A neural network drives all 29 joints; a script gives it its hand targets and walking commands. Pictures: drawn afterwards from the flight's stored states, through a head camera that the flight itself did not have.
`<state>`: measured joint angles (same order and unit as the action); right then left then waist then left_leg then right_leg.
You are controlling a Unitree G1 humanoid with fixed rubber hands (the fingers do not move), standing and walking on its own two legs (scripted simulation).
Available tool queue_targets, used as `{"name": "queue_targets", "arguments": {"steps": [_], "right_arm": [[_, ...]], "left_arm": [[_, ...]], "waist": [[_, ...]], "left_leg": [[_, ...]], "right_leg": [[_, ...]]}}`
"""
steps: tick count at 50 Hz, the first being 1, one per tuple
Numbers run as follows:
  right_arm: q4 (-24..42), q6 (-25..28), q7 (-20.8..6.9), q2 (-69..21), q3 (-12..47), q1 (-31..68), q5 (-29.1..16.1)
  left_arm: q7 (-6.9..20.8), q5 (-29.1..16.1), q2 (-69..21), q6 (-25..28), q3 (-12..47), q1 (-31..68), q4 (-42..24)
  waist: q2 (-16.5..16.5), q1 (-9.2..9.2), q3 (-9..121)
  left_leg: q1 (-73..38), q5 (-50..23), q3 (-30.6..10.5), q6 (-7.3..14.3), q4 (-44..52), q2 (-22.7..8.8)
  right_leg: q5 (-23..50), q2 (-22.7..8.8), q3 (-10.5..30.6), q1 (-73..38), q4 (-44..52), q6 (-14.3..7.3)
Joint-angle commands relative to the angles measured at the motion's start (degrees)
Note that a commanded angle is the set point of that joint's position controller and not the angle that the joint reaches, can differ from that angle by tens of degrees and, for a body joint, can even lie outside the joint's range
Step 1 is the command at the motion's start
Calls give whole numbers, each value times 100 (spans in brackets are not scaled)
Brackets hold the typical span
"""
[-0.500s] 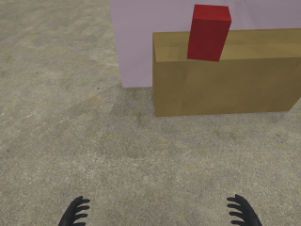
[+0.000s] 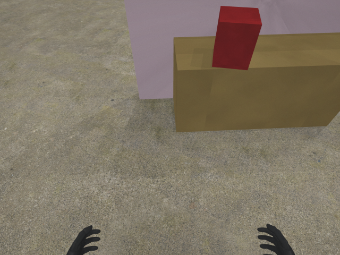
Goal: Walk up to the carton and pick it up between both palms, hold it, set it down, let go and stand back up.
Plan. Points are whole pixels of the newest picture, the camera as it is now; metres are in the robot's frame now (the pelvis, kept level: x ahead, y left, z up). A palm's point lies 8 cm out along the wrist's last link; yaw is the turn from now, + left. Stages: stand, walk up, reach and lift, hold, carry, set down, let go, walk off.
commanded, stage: stand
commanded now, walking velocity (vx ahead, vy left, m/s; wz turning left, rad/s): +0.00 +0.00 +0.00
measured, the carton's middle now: (234, 38) +1.20 -0.33 -0.08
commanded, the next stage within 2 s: walk up in 0.02 s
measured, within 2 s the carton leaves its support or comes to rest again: neither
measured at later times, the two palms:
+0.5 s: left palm (91, 254) +0.15 +0.21 -0.10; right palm out of the picture +0.08 -0.35 -0.12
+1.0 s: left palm (124, 211) +0.26 +0.15 -0.12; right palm (328, 211) +0.25 -0.40 -0.09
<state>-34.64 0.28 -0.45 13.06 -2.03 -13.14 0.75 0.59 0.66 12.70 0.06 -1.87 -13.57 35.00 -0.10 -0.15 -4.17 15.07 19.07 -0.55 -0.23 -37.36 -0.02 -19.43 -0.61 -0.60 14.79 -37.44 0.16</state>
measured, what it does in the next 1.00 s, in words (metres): walks ahead: right foot, then left foot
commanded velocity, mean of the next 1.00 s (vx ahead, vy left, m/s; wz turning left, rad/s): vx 0.00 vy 0.00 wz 0.00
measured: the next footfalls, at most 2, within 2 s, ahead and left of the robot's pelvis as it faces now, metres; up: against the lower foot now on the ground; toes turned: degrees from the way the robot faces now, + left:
right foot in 0.44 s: +0.13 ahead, -0.19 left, +0.00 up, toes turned -5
left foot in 0.72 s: +0.21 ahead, +0.05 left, +0.00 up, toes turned +7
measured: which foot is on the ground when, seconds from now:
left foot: down 0.00-0.44, up 0.46-0.70, down 0.72-1.00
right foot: down 0.00-0.24, up 0.26-0.42, down 0.44-0.72, up 0.74-1.00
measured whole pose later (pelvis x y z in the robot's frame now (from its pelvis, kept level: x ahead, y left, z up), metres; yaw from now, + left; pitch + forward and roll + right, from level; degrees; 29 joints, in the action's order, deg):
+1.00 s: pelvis +0.16 -0.12 -0.02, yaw +3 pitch -5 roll +2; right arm -37.2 3.9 2.9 15.2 -3.4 -20.5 4.5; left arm 4.9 2.1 18.2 -3.0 -3.4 -16.5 33.9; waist 6.6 0.9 -4.5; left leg 16.6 22.8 2.0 -0.8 -44.6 -2.7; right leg -24.7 -7.9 0.6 32.1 -59.0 0.8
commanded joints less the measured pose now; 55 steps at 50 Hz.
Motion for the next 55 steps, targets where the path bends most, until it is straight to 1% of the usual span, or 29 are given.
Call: {"name": "queue_targets", "arguments": {"steps": [1,10,11,13,14,16,18,20,21,22,23,24,25,26,29,33,35,36,37,38,39,41,43,49,51,52,53,54,55], "right_arm": [[577,120,18,758,-215,130,0],[520,134,18,776,-200,85,-6],[366,213,37,935,-437,-855,263],[154,262,149,1574,-674,-1191,396],[91,286,230,1575,-680,-1207,432],[49,384,333,1477,-620,-888,452],[89,451,330,1447,-578,-355,442],[89,427,248,1460,-586,-48,417],[116,363,192,1417,-535,216,358],[121,281,134,1099,-392,167,322],[282,245,85,552,-203,41,234],[577,254,85,495,-248,132,119],[664,222,106,820,-319,206,169],[594,190,91,969,-340,130,128],[421,144,28,1007,-451,-455,123],[508,210,-41,759,-461,-645,0],[249,297,-3,793,-578,-1580,7],[87,320,68,985,-696,-2238,53],[135,333,176,1706,-836,-2620,226],[287,309,326,1936,-767,-2380,301],[377,295,444,1869,-715,-1705,290],[473,369,520,1602,-575,-912,352],[448,474,483,1370,-468,-502,355],[231,472,360,1567,-532,-404,387],[285,376,321,1627,-547,-170,369],[337,304,284,1540,-479,-13,307],[317,227,247,1230,-370,-92,292],[419,188,198,684,-183,-274,222],[819,227,182,553,-192,-193,45]], "left_arm": [[-21,-2,786,130,-226,112,-583],[-18,-8,785,136,-203,77,-538],[158,251,995,108,-334,-115,-588],[308,273,631,79,-238,203,-895],[345,278,692,60,-262,391,-1010],[371,279,826,56,-344,378,-1177],[413,233,814,102,-396,143,-1161],[467,179,725,153,-444,-299,-998],[473,150,765,184,-527,-925,-783],[439,166,989,219,-666,-1777,-440],[359,256,1622,265,-781,-2323,-313],[245,288,1982,275,-687,-1988,-494],[141,216,1900,284,-621,-1418,-461],[52,190,1792,290,-562,-1051,-454],[-37,268,1542,291,-397,-527,-377],[-7,242,1592,217,-353,-266,-138],[48,218,1492,71,-268,1,-148],[76,223,1164,-7,-150,-100,-182],[127,207,726,-32,-6,-131,-502],[142,212,1112,-138,-147,-121,-685],[185,232,1344,-256,-197,-40,-663],[213,284,1306,-335,-254,-140,-605],[265,303,1267,-309,-301,-412,-530],[460,98,959,-161,-303,-346,-664],[467,67,917,-77,-368,-788,-568],[449,65,1008,-22,-464,-1241,-454],[404,102,1162,47,-570,-1813,-283],[313,165,1686,141,-691,-2313,-218],[219,187,2244,164,-626,-1963,-503]], "waist": [[51,17,361],[-21,0,326],[179,157,831],[-899,480,-159],[-842,611,-432],[-636,424,-507],[-834,178,-262],[-1071,-99,-105],[-928,-455,-28],[-116,-794,170],[1621,-1101,287],[2017,-1008,175],[1123,-700,-232],[724,-547,-630],[753,-151,-707],[1071,-16,-660],[485,480,-136],[-168,755,40],[-1795,1047,42],[-1024,853,-52],[-340,543,-383],[-431,276,-548],[-803,56,-418],[-1208,93,-293],[-1165,-138,-82],[-823,-389,-7],[-65,-635,147],[1518,-951,358],[2317,-884,386]], "left_leg": [[43,-785,-494,219,853,-444],[76,-682,-534,227,945,-450],[-589,1958,-1248,648,950,-678],[-1213,3473,-3518,1593,2216,-2068],[-1161,3387,-4006,1898,2446,-2445],[-800,3016,-3753,1827,2433,-2453],[-263,2546,-2935,1538,2165,-2113],[803,2363,-1938,1250,1651,-1602],[1880,2602,-1211,997,1197,-1221],[2865,3075,-559,719,272,-695],[3540,2804,241,318,-1910,98],[3804,2356,-147,172,-3364,512],[3751,1745,-785,195,-3785,116],[3753,1303,-784,161,-3898,-144],[2709,1003,-563,62,-3249,-495],[1032,827,-122,123,-1597,-358],[-1124,-72,400,253,-550,75],[-2154,431,50,374,-311,159],[-1943,3389,-3164,967,1441,-1428],[-1134,4982,-5597,1478,2819,-2406],[-732,5036,-5565,1665,2900,-2547],[-443,3881,-4385,1742,2435,-2374],[138,2821,-3232,1546,2295,-2075],[852,2405,-1575,1356,1668,-1652],[1549,2728,-1080,1175,1242,-1463],[2265,3060,-707,1016,849,-1242],[2783,3147,-260,787,-170,-851],[3255,2594,414,403,-2418,-138],[3816,2324,130,131,-3785,474]], "right_leg": [[761,-440,525,63,892,-230],[636,-437,541,101,933,-232],[-1774,-171,309,524,62,-394],[-1465,-28,-190,2755,-1506,-167],[-1359,-403,225,3323,-2091,-119],[-1073,-841,680,3338,-2284,-53],[-1054,-937,670,2524,-1676,-40],[-789,-699,208,1018,-932,-121],[-251,-406,-222,-399,-395,-212],[-307,22,-597,-1811,-205,-223],[-2239,-782,1092,-2074,828,-641],[-4052,-2049,3831,-1308,2602,-1381],[-4415,-2517,4540,-789,3014,-1704],[-4235,-2572,4204,-415,2834,-1796],[-2861,-2305,2662,453,2479,-1639],[-1969,-1865,1165,1298,2059,-1416],[-2645,-1368,201,2403,901,-1022],[-3017,-941,-260,3162,-239,-690],[-2287,-202,-1045,3771,-2748,-204],[-1895,-160,37,3726,-3695,-96],[-1293,-426,391,3781,-4117,-7],[-823,-756,435,3769,-4255,115],[-622,-896,721,3031,-3887,179],[-562,-885,183,1755,-1789,22],[-230,-590,-373,482,-1163,-80],[140,-305,-772,-563,-767,-125],[-69,-11,-887,-1468,-625,-145],[-1706,-645,623,-1800,318,-515],[-3850,-2050,4053,-1180,2426,-1425]]}}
